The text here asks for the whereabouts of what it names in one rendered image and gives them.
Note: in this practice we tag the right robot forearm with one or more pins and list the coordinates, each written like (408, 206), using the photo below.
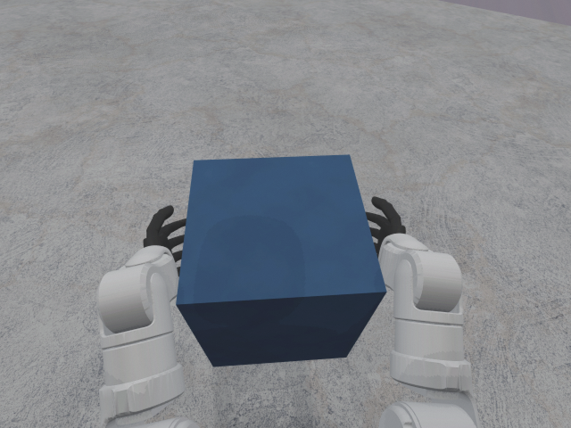
(428, 355)

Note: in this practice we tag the carton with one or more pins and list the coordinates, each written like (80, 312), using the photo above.
(278, 261)

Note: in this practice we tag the robot left hand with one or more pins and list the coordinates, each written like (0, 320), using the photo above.
(156, 234)

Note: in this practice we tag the robot right upper arm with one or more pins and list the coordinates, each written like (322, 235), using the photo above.
(405, 414)

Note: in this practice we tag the left robot forearm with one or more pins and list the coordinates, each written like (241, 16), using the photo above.
(141, 372)

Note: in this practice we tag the robot right hand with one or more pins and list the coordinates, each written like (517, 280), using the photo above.
(389, 225)

